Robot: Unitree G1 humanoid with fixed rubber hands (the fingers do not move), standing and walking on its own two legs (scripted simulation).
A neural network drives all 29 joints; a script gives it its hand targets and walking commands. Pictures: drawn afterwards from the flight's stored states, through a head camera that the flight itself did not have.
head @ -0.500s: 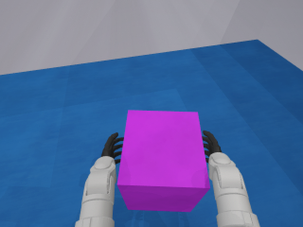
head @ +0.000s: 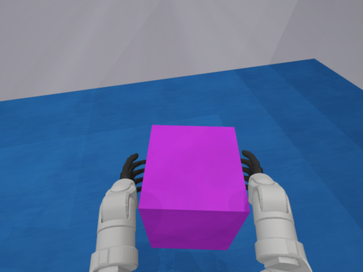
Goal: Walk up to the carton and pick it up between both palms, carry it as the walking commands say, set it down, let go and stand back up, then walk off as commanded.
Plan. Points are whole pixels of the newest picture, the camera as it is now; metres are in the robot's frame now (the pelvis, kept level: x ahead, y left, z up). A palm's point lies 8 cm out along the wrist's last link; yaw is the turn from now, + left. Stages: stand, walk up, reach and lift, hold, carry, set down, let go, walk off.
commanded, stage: reach and lift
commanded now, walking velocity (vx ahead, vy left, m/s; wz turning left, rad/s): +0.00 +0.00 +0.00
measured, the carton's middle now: (191, 190) +0.32 +0.00 +0.00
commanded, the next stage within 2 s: hold in 1.06 s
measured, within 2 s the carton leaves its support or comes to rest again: neither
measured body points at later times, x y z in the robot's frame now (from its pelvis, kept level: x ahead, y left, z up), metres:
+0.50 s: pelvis +0.01 -0.02 +0.00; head -0.01 -0.03 +0.45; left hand +0.31 +0.14 +0.04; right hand +0.33 -0.15 +0.04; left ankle +0.02 +0.11 -0.74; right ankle +0.05 -0.14 -0.74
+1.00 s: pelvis +0.03 -0.01 +0.01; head -0.01 -0.01 +0.45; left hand +0.31 +0.15 +0.04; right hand +0.32 -0.15 +0.04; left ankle +0.02 +0.11 -0.74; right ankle +0.05 -0.14 -0.74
